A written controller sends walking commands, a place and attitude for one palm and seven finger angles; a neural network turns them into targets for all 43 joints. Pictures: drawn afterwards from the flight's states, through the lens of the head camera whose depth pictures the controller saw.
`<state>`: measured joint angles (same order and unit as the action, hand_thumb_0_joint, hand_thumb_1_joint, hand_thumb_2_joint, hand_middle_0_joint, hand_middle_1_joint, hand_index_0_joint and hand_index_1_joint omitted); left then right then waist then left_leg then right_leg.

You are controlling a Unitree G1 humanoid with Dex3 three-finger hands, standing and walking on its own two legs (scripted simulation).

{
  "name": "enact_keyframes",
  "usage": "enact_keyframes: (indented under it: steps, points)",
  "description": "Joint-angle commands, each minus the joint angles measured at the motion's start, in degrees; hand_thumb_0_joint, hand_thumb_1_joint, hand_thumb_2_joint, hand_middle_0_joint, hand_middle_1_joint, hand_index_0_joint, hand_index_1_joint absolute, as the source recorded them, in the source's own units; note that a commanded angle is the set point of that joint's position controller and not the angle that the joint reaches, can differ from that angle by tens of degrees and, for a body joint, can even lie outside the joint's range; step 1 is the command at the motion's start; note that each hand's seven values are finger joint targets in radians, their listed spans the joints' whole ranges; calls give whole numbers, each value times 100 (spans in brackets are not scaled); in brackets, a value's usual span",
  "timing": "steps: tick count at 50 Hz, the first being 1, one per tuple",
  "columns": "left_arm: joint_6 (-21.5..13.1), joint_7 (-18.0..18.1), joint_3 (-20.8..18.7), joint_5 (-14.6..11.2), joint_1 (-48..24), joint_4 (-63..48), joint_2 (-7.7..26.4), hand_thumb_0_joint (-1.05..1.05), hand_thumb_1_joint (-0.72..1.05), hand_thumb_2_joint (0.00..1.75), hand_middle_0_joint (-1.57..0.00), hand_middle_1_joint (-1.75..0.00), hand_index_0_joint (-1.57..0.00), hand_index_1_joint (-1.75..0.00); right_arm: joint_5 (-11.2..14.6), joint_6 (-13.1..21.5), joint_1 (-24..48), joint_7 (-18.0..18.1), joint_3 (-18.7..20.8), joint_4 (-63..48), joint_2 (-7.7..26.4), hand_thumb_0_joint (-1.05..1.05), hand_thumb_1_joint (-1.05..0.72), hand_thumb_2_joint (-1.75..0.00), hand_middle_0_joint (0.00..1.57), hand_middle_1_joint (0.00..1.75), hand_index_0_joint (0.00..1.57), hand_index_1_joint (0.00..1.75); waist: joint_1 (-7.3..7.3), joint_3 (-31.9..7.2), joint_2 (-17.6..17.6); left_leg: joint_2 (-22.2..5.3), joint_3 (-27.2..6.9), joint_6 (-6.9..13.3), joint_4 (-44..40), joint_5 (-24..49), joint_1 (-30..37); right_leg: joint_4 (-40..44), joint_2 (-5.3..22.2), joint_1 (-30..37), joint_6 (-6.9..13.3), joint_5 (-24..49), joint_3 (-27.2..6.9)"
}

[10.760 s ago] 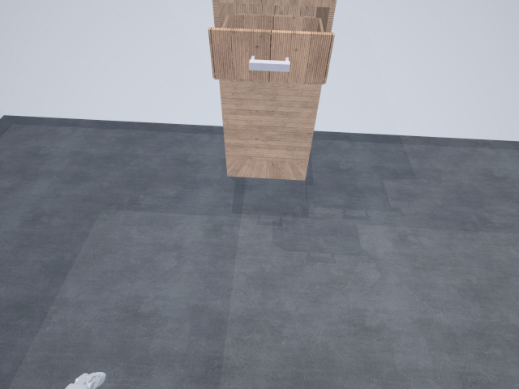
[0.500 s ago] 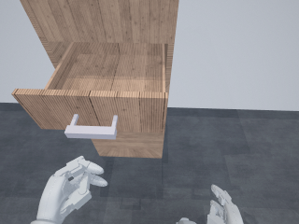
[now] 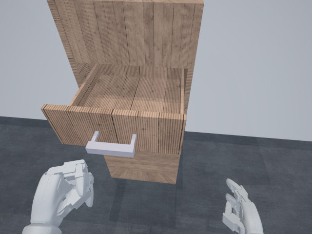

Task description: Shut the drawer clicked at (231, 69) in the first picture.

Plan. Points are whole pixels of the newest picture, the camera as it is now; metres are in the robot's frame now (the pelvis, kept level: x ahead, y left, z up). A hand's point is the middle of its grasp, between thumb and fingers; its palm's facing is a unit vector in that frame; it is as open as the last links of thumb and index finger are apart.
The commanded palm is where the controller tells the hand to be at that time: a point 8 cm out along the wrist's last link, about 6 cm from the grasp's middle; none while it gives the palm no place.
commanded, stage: raise the hand and make a fist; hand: left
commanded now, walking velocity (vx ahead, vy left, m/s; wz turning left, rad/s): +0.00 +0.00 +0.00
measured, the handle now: (113, 142) +0.34 +0.15 +0.05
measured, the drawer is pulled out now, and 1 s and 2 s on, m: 0.24 0.24 0.24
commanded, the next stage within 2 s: bring the fist close to the handle in 0.58 s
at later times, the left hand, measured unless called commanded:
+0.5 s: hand (96, 189) +0.17 +0.13 +0.14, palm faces -0.02 -1.00 -0.06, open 3.3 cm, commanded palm +0.14 +0.18 +0.15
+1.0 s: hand (98, 188) +0.19 +0.13 +0.12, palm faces +0.01 -1.00 -0.05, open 3.3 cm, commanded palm +0.16 +0.18 +0.12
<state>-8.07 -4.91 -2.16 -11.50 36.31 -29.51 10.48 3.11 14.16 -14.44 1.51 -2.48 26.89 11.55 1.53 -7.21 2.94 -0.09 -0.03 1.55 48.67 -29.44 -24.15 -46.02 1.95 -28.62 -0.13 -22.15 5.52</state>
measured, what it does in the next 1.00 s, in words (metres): stands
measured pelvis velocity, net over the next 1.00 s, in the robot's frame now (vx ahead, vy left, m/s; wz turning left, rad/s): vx -0.01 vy -0.01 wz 0.01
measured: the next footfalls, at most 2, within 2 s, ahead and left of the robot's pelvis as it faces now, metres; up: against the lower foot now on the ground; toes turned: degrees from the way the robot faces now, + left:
none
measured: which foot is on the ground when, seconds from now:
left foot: down 0.00-1.00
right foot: down 0.00-1.00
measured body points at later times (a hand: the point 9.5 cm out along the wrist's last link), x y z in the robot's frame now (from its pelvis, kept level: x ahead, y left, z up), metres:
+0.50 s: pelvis +0.00 -0.01 +0.01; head -0.01 -0.02 +0.46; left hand +0.17 +0.18 +0.15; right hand +0.19 -0.23 -0.04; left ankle -0.05 +0.10 -0.70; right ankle +0.01 -0.12 -0.70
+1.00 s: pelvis -0.01 -0.01 +0.01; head -0.01 -0.03 +0.46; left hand +0.18 +0.19 +0.13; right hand +0.17 -0.23 -0.05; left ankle -0.05 +0.10 -0.70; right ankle +0.01 -0.12 -0.70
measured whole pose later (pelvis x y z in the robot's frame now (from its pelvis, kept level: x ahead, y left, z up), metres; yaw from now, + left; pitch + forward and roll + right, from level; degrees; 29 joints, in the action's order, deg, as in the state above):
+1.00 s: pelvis -0.01 -0.01 +0.01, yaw +0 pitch +2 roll -1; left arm -7.4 -7.0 -2.4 -11.4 28.4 -20.8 10.3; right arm 2.3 17.3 -14.6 2.2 -2.7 32.2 13.5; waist 1.2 -3.4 2.6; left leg -0.2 -0.3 0.5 42.9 -25.6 -19.8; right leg -41.3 1.7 -24.5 0.9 -19.2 5.9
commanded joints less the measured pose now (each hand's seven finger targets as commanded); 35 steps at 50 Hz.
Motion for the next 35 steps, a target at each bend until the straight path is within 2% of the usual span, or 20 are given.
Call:
enact_keyframes:
  steps: [1, 2, 4, 5, 6, 7, 9, 10, 12, 15, 17, 19, 20, 23, 24, 27, 30, 35]
  points:
    - [-52, -264, 129, 41, -260, -1447, 381, 0, 90, 90, -140, -160, -140, -160, 18, 438, 428, 22, 247, -886, 735, 0, -90, -90, 20, 30, 20, 30, -104, -110, -127, -81, -182, -40, -1018, 2115, -86, 685, -97, 805, 86, 1397, -37]
    - [24, -252, -21, 68, -269, -1333, 495, 0, 90, 90, -140, -160, -140, -160, -2, 420, 488, 44, 249, -814, 736, 0, -90, -90, 20, 30, 20, 30, -94, -35, -228, -79, -197, -33, -1058, 2058, -100, 745, -99, 867, 92, 1370, -42]
    - [118, -249, -69, 74, -308, -1501, 496, 0, 90, 90, -140, -160, -140, -160, 9, 400, 496, 48, 213, -856, 705, 0, -90, -90, 20, 30, 20, 30, -58, -92, -223, -64, -182, -21, -1141, 2031, -4, 805, -98, 929, 89, 1340, -28]
    - [147, -210, -244, 52, -392, -1521, 596, 0, 90, 90, -140, -160, -140, -160, 4, 396, 527, 63, 212, -844, 687, 0, -90, -90, 20, 30, 20, 30, -17, -124, -326, -70, -190, -33, -1184, 2006, 12, 822, -99, 988, 86, 1310, -18]
    - [155, -177, -325, 34, -418, -1638, 614, 0, 90, 90, -140, -160, -140, -160, 7, 403, 558, 64, 197, -839, 681, 0, -90, -90, 20, 30, 20, 30, 25, -182, -183, -66, -182, -48, -1218, 2071, 84, 814, -94, 1051, 100, 1342, -9]
    - [182, -123, -417, -3, -425, -1667, 667, 0, 90, 90, -140, -160, -140, -160, 4, 409, 616, 65, 184, -828, 663, 0, -90, -90, 20, 30, 20, 30, 59, -188, -237, -63, -192, -49, -1242, 2047, 88, 832, -103, 1105, 98, 1328, 3]
    - [179, -97, -462, -80, -466, -1715, 577, 0, 90, 90, -140, -160, -140, -160, 18, 445, 601, 71, 164, -783, 632, 0, -90, -90, 20, 30, 20, 30, 62, -229, -262, -74, -174, -62, -1286, 2205, 193, 866, -99, 1184, 88, 1494, 27]
    - [196, -122, -362, -124, -440, -1607, 442, 0, 90, 90, -140, -160, -140, -160, 25, 464, 609, 68, 154, -753, 639, 0, -90, -90, 20, 30, 20, 30, 49, -157, -207, -69, -166, -76, -1303, 2200, 200, 882, -105, 1151, 82, 1493, 38]
    - [239, -170, -407, -202, -399, -1316, 418, 0, 90, 90, -140, -160, -140, -160, 51, 504, 668, 75, 172, -673, 674, 0, -90, -90, 20, 30, 20, 30, 35, -24, -287, -64, -152, -72, -1312, 2100, 167, 988, -112, 1159, 78, 1449, -1]
    - [319, -313, -78, -181, -452, -1330, 261, 0, 90, 90, -140, -160, -140, -160, 59, 565, 638, 76, 169, -665, 716, 0, -90, -90, 20, 30, 20, 30, -11, 92, -262, -52, -140, -52, -1362, 2080, 212, 1056, -96, 1149, 62, 1474, -13]
    - [370, -318, -260, -131, -302, -1315, 440, 0, 90, 90, -140, -160, -140, -160, 55, 598, 683, 80, 211, -647, 718, 0, -90, -90, 20, 30, 20, 30, 43, -1, -387, -43, -130, -37, -1365, 2165, 218, 1090, -91, 1291, 68, 1591, -48]
    - [353, -323, -166, -39, -302, -1573, 432, 0, 90, 90, -140, -160, -140, -160, 36, 603, 645, 49, 194, -694, 696, 0, -90, -90, 20, 30, 20, 30, 62, -116, -197, -25, -108, -34, -1404, 2271, 290, 1052, -75, 1339, 75, 1676, -34]
    - [321, -277, -289, -10, -267, -1607, 525, 0, 90, 90, -140, -160, -140, -160, 36, 609, 630, 43, 221, -673, 674, 0, -90, -90, 20, 30, 20, 30, 78, -136, -229, -32, -103, -39, -1397, 2362, 317, 1033, -78, 1365, 76, 1753, -26]
    - [198, -125, -381, 15, -272, -1711, 545, 0, 90, 90, -140, -160, -140, -160, 13, 613, 643, 18, 205, -638, 632, 0, -90, -90, 20, 30, 20, 30, 113, -64, -31, -36, -105, -72, -1444, 2295, 318, 1010, -103, 1299, 98, 1598, 21]
    - [157, -95, -320, -19, -270, -1636, 436, 0, 90, 90, -140, -160, -140, -160, 2, 609, 648, 19, 194, -625, 626, 0, -90, -90, 20, 30, 20, 30, 93, 45, -112, -33, -109, -75, -1453, 2210, 273, 1032, -112, 1254, 94, 1524, 33]
    - [79, -53, -519, -84, -228, -1410, 522, 0, 90, 90, -140, -160, -140, -160, 5, 602, 681, 42, 229, -561, 653, 0, -90, -90, 20, 30, 20, 30, 108, 52, -226, -32, -82, -59, -1429, 2090, 245, 1129, -118, 1276, 86, 1450, -42]
    - [49, -180, -381, -135, -330, -1325, 433, 0, 90, 90, -140, -160, -140, -160, 21, 608, 648, 65, 223, -555, 693, 0, -90, -90, 20, 30, 20, 30, 30, 72, -259, -15, -49, -45, -1419, 1997, 260, 1189, -99, 1257, 65, 1421, -96]
    - [65, -394, -409, -184, -324, -1144, 494, 0, 90, 90, -140, -160, -140, -160, 32, 675, 682, 108, 219, -512, 717, 0, -90, -90, 20, 30, 20, 30, 19, 42, -358, 4, -53, -17, -1409, 1921, 253, 1270, -90, 1284, 51, 1356, -162]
